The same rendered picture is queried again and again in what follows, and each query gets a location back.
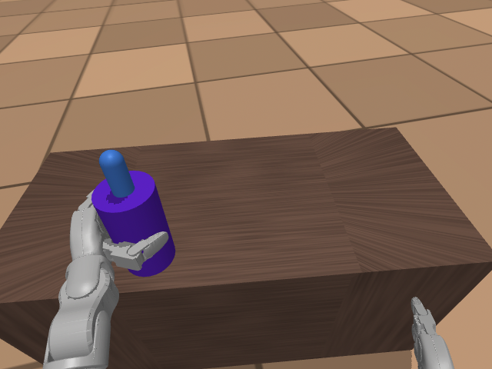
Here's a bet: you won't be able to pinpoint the right robot hand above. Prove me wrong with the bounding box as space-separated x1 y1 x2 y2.
411 297 454 369

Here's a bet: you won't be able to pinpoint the left robot arm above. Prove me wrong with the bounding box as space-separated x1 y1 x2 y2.
42 254 119 369

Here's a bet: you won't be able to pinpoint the bottle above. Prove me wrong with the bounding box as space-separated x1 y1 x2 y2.
91 150 175 277

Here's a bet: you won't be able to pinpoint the left robot hand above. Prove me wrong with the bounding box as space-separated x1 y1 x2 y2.
70 190 168 271

